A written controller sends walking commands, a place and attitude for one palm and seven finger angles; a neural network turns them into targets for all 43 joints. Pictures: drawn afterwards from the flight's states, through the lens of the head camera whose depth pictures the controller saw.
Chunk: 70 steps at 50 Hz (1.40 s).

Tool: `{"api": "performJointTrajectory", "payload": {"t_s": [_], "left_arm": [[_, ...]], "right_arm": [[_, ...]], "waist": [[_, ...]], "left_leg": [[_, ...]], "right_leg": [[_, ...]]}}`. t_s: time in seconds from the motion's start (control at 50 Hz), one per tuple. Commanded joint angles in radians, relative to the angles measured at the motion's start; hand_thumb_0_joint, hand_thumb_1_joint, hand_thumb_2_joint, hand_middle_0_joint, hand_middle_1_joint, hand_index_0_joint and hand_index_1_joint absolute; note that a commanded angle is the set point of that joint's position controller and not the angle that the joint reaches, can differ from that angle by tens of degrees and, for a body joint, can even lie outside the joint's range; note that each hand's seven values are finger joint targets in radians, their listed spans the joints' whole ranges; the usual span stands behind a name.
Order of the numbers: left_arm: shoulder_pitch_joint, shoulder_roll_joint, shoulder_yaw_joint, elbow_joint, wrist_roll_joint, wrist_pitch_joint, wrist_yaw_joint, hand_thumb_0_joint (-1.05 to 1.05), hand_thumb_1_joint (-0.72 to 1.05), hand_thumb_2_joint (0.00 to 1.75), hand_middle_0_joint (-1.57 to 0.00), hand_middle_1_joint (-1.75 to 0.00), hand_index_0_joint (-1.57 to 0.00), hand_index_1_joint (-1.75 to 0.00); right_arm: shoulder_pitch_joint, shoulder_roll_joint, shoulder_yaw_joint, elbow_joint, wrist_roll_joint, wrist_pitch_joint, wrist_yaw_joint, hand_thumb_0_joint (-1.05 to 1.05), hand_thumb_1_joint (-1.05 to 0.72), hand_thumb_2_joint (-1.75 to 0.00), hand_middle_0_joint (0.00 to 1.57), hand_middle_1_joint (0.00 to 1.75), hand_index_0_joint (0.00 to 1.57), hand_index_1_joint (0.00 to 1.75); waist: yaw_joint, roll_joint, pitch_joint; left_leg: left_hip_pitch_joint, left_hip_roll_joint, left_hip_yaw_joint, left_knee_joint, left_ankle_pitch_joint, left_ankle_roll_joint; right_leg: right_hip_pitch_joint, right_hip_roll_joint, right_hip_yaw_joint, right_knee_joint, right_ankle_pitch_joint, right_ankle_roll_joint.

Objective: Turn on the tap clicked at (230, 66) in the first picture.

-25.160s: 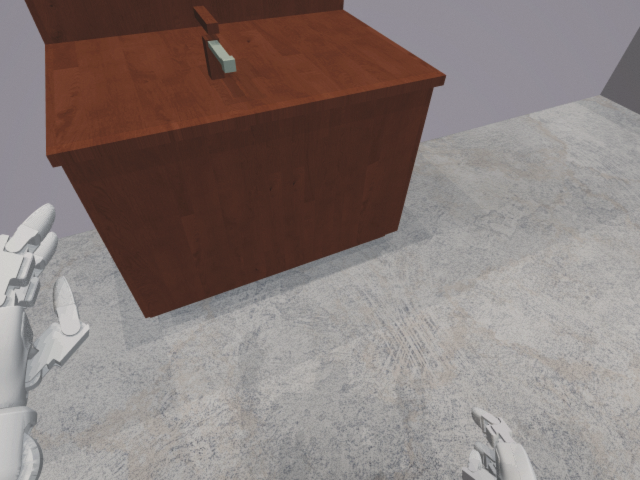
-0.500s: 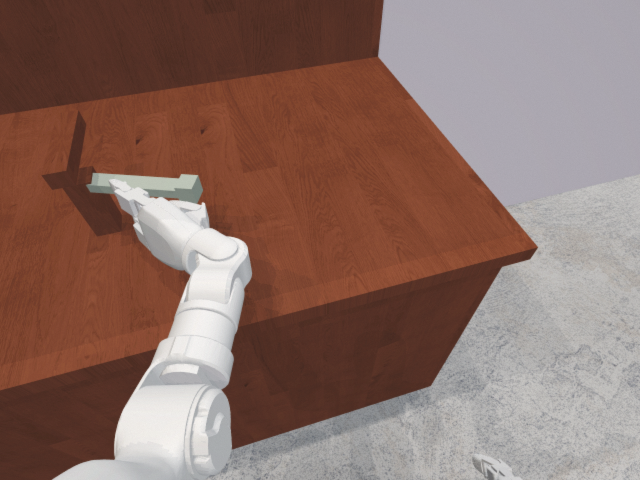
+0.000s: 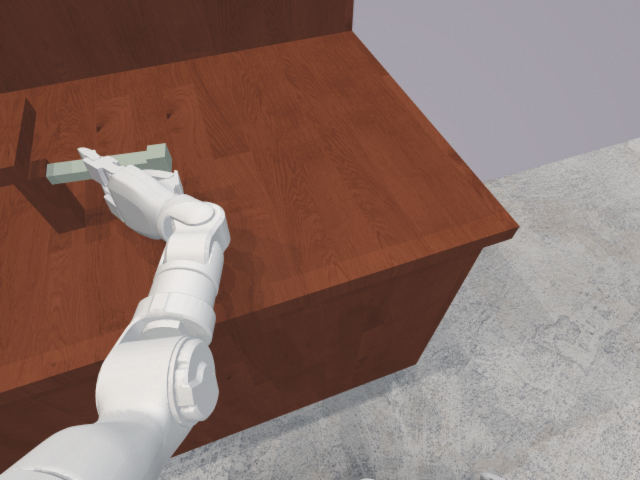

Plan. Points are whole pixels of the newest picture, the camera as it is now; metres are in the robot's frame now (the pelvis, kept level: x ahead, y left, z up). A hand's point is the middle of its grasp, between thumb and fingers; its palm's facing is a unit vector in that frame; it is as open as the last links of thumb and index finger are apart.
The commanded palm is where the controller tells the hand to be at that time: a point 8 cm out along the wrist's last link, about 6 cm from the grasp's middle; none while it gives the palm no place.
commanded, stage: lift the hand up off the lever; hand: left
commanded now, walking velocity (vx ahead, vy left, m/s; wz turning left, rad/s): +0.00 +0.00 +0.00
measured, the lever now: (159, 159) +0.51 +0.20 +0.12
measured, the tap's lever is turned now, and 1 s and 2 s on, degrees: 82 85 85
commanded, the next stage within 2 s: none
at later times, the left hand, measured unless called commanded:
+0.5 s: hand (166, 174) +0.47 +0.19 +0.12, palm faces +0.80 -0.59 -0.11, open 7.8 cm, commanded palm +0.41 +0.20 +0.13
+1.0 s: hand (163, 174) +0.45 +0.18 +0.14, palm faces +0.79 -0.61 -0.12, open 7.8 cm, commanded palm +0.40 +0.20 +0.15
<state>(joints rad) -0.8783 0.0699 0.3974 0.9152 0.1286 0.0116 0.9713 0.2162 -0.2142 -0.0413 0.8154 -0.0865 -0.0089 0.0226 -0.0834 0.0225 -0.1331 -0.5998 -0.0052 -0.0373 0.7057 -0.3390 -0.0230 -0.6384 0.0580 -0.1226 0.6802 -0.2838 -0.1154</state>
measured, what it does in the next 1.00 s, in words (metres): stands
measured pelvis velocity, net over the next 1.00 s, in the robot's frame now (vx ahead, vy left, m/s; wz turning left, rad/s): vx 0.01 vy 0.02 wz -0.01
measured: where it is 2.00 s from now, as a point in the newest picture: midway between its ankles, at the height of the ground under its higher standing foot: outside the picture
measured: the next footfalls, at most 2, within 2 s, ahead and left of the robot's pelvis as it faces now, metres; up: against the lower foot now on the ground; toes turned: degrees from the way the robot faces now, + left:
none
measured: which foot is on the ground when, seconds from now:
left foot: down 0.00-1.00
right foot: down 0.00-1.00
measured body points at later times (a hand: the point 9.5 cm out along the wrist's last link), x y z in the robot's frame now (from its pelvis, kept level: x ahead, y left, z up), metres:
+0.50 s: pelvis +0.02 +0.02 +0.01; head +0.05 +0.01 +0.46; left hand +0.43 +0.21 +0.13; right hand +0.10 -0.23 -0.13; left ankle +0.00 +0.14 -0.71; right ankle +0.03 -0.04 -0.71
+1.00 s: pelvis +0.01 +0.02 +0.01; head +0.03 +0.01 +0.46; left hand +0.41 +0.21 +0.15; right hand +0.14 -0.22 -0.12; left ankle +0.00 +0.14 -0.71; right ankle +0.03 -0.04 -0.71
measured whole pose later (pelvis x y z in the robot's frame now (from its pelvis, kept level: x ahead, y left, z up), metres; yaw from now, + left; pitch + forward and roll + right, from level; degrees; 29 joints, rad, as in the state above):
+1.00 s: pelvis +0.01 +0.02 +0.01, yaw -1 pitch +8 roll +0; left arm -0.75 -0.04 0.29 0.67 0.09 0.19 0.95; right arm 0.18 -0.19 -0.04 0.80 -0.08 -0.01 0.04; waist -0.02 0.03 -0.12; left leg -0.44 -0.02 -0.02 0.63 -0.33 0.00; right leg -0.48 0.05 -0.10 0.61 -0.27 -0.09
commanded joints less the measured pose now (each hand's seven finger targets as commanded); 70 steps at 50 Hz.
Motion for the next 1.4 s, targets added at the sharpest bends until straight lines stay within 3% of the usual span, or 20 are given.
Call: {"api": "performJointTrajectory", "payload": {"t_s": [0.0, 0.02, 0.08, 0.12, 0.3, 0.42, 0.44, 0.56, 0.62, 0.7, 0.78, 0.84, 0.9, 1.04, 1.12, 1.18, 1.22, 1.28, 1.32, 1.38], "left_arm": [[-0.434, 0.184, -0.005, -0.192, 0.032, -0.038, 0.002, 0.00, 0.90, 0.90, -0.15, -0.15, -0.15, -0.15], [-0.402, 0.209, 0.026, -0.200, 0.031, -0.036, -0.001, 0.00, 0.90, 0.90, -0.15, -0.15, -0.15, -0.15], [-0.422, 0.158, -0.026, -0.216, 0.028, -0.029, -0.012, 0.00, 0.90, 0.90, -0.15, -0.15, -0.15, -0.15], [-0.412, 0.193, 0.008, -0.231, 0.028, -0.029, -0.010, 0.00, 0.90, 0.90, -0.15, -0.15, -0.15, -0.15], [-0.418, 0.108, -0.079, -0.291, 0.028, -0.014, -0.014, 0.00, 0.90, 0.90, -0.15, -0.15, -0.15, -0.15], [-0.363, 0.101, -0.073, -0.369, 0.023, -0.007, -0.011, 0.00, 0.90, 0.90, -0.15, -0.15, -0.15, -0.15], [-0.353, 0.062, -0.106, -0.384, 0.018, 0.000, -0.014, 0.00, 0.90, 0.90, -0.15, -0.15, -0.15, -0.15], [-0.318, 0.053, -0.108, -0.391, 0.000, 0.057, -0.020, 0.00, 0.90, 0.90, -0.15, -0.15, -0.15, -0.15], [-0.341, 0.051, -0.116, -0.444, 0.007, 0.065, -0.018, 0.00, 0.90, 0.90, -0.15, -0.15, -0.15, -0.15], [-0.355, -0.025, -0.195, -0.455, 0.018, 0.087, -0.019, 0.00, 0.90, 0.90, -0.15, -0.15, -0.15, -0.15], [-0.382, -0.009, -0.175, -0.430, 0.003, 0.108, -0.015, 0.00, 0.90, 0.90, -0.15, -0.15, -0.15, -0.15], [-0.404, 0.005, -0.170, -0.490, 0.002, 0.106, -0.013, 0.00, 0.90, 0.90, -0.15, -0.15, -0.15, -0.15], [-0.367, -0.002, -0.172, -0.487, 0.008, 0.119, -0.009, 0.00, 0.90, 0.90, -0.15, -0.15, -0.15, -0.15], [-0.316, 0.070, -0.107, -0.493, -0.013, 0.145, -0.018, 0.00, 0.90, 0.90, -0.15, -0.15, -0.15, -0.15], [-0.351, 0.084, -0.112, -0.467, -0.005, 0.159, -0.030, 0.00, 0.90, 0.90, -0.15, -0.15, -0.15, -0.15], [-0.426, 0.041, -0.170, -0.446, 0.002, 0.162, -0.034, 0.00, 0.90, 0.90, -0.15, -0.15, -0.15, -0.15], [-0.414, 0.076, -0.140, -0.458, -0.008, 0.157, -0.036, 0.00, 0.90, 0.90, -0.15, -0.15, -0.15, -0.15], [-0.427, 0.046, -0.164, -0.452, -0.023, 0.156, -0.038, 0.00, 0.90, 0.90, -0.15, -0.15, -0.15, -0.15], [-0.385, 0.092, -0.114, -0.442, -0.029, 0.160, -0.039, 0.00, 0.90, 0.90, -0.15, -0.15, -0.15, -0.15], [-0.369, 0.078, -0.118, -0.429, -0.036, 0.174, -0.039, 0.00, 0.90, 0.90, -0.15, -0.15, -0.15, -0.15]], "right_arm": [[0.026, -0.124, -0.039, -0.108, -0.003, -0.029, 0.006, 0.00, -0.90, -0.90, 0.20, 0.30, 0.20, 0.30], [0.029, -0.128, -0.044, -0.110, -0.003, -0.027, 0.006, 0.00, -0.90, -0.90, 0.20, 0.30, 0.20, 0.30], [0.043, -0.126, -0.041, -0.115, -0.001, -0.029, 0.011, 0.00, -0.90, -0.90, 0.20, 0.30, 0.20, 0.30], [0.042, -0.133, -0.045, -0.114, 0.000, -0.032, 0.010, 0.00, -0.90, -0.90, 0.20, 0.30, 0.20, 0.30], [0.031, -0.124, -0.044, -0.114, -0.001, -0.047, 0.022, 0.00, -0.90, -0.90, 0.20, 0.30, 0.20, 0.30], [0.021, -0.123, -0.051, -0.117, -0.006, -0.053, 0.027, 0.00, -0.90, -0.90, 0.20, 0.30, 0.20, 0.30], [0.022, -0.118, -0.048, -0.124, -0.005, -0.052, 0.030, 0.00, -0.90, -0.90, 0.20, 0.30, 0.20, 0.30], [-0.013, -0.118, -0.043, -0.131, 0.003, -0.042, 0.025, 0.00, -0.90, -0.90, 0.20, 0.30, 0.20, 0.30], [-0.031, -0.114, -0.043, -0.130, 0.002, -0.043, 0.023, 0.00, -0.90, -0.90, 0.20, 0.30, 0.20, 0.30], [-0.046, -0.103, -0.038, -0.126, -0.001, -0.044, 0.028, 0.00, -0.90, -0.90, 0.20, 0.30, 0.20, 0.30], [-0.061, -0.104, -0.035, -0.123, 0.004, -0.044, 0.020, 0.00, -0.90, -0.90, 0.20, 0.30, 0.20, 0.30], [-0.074, -0.097, -0.033, -0.127, 0.003, -0.043, 0.014, 0.00, -0.90, -0.90, 0.20, 0.30, 0.20, 0.30], [-0.073, -0.093, -0.031, -0.130, 0.000, -0.040, 0.016, 0.00, -0.90, -0.90, 0.20, 0.30, 0.20, 0.30], [-0.100, -0.100, -0.027, -0.146, 0.015, -0.031, 0.000, 0.00, -0.90, -0.90, 0.20, 0.30, 0.20, 0.30], [-0.115, -0.101, -0.024, -0.131, 0.021, -0.034, -0.010, 0.00, -0.90, -0.90, 0.20, 0.30, 0.20, 0.30], [-0.112, -0.096, -0.021, -0.118, 0.021, -0.049, -0.009, 0.00, -0.90, -0.90, 0.20, 0.30, 0.20, 0.30], [-0.115, -0.102, -0.026, -0.119, 0.024, -0.053, -0.012, 0.00, -0.90, -0.90, 0.20, 0.30, 0.20, 0.30], [-0.107, -0.099, -0.023, -0.117, 0.025, -0.059, -0.012, 0.00, -0.90, -0.90, 0.20, 0.30, 0.20, 0.30], [-0.107, -0.105, -0.026, -0.116, 0.027, -0.055, -0.016, 0.00, -0.90, -0.90, 0.20, 0.30, 0.20, 0.30], [-0.101, -0.103, -0.022, -0.122, 0.029, -0.048, -0.015, 0.00, -0.90, -0.90, 0.20, 0.30, 0.20, 0.30]], "waist": [[-0.008, -0.076, -0.405], [0.009, -0.061, -0.425], [-0.014, -0.086, -0.394], [0.001, -0.071, -0.390], [-0.009, -0.045, -0.334], [0.023, -0.011, -0.383], [0.020, -0.029, -0.383], [0.030, -0.084, -0.319], [0.041, -0.047, -0.322], [0.028, -0.043, -0.307], [0.029, -0.081, -0.294], [0.043, -0.025, -0.344], [0.050, -0.033, -0.358], [0.061, -0.102, -0.322], [0.053, -0.083, -0.265], [0.027, -0.054, -0.239], [0.039, -0.038, -0.259], [0.033, -0.054, -0.279], [0.054, -0.059, -0.290], [0.052, -0.101, -0.294]], "left_leg": [[0.007, -0.015, 0.039, -0.040, 0.155, 0.042], [0.013, -0.017, 0.037, -0.040, 0.172, 0.042], [0.030, -0.013, 0.041, -0.049, 0.181, 0.043], [0.040, -0.013, 0.040, -0.060, 0.181, 0.043], [0.110, -0.006, 0.045, -0.082, 0.194, 0.041], [0.181, -0.001, 0.037, -0.080, 0.302, 0.028], [0.190, -0.001, 0.040, -0.083, 0.322, 0.026], [0.179, -0.001, 0.040, -0.106, 0.306, 0.021], [0.212, 0.001, 0.037, -0.110, 0.333, 0.015], [0.232, 0.005, 0.035, -0.106, 0.341, 0.005], [0.219, -0.001, 0.031, -0.120, 0.291, 0.008], [0.246, -0.004, 0.035, -0.116, 0.324, 0.003], [0.244, -0.003, 0.037, -0.113, 0.351, -0.002], [0.194, -0.009, 0.043, -0.141, 0.276, 0.021], [0.179, -0.012, 0.042, -0.156, 0.196, 0.028], [0.196, -0.010, 0.041, -0.160, 0.148, 0.031], [0.197, -0.016, 0.038, -0.161, 0.139, 0.032], [0.207, -0.017, 0.038, -0.164, 0.159, 0.031], [0.200, -0.020, 0.035, -0.170, 0.172, 0.031], [0.192, -0.017, 0.039, -0.177, 0.196, 0.030]], "right_leg": [[0.396, -0.114, 0.159, -0.111, 0.327, 0.142], [0.407, -0.108, 0.151, -0.101, 0.346, 0.136], [0.387, -0.100, 0.138, -0.107, 0.342, 0.137], [0.392, -0.095, 0.135, -0.113, 0.317, 0.130], [0.347, -0.074, 0.112, -0.138, 0.234, 0.113], [0.369, -0.060, 0.089, -0.109, 0.307, 0.095], [0.376, -0.061, 0.085, -0.107, 0.331, 0.097], [0.393, -0.067, 0.084, -0.133, 0.314, 0.098], [0.390, -0.062, 0.079, -0.133, 0.315, 0.090], [0.362, -0.060, 0.073, -0.132, 0.294, 0.088], [0.364, -0.063, 0.077, -0.152, 0.237, 0.092], [0.387, -0.064, 0.082, -0.144, 0.272, 0.089], [0.410, -0.067, 0.080, -0.135, 0.322, 0.091], [0.468, -0.087, 0.108, -0.176, 0.322, 0.111], [0.439, -0.089, 0.120, -0.217, 0.195, 0.110], [0.385, -0.086, 0.123, -0.240, 0.084, 0.107], [0.395, -0.082, 0.129, -0.246, 0.060, 0.104], [0.415, -0.088, 0.129, -0.238, 0.124, 0.111], [0.442, -0.087, 0.127, -0.233, 0.157, 0.110], [0.472, -0.098, 0.130, -0.231, 0.230, 0.120]]}}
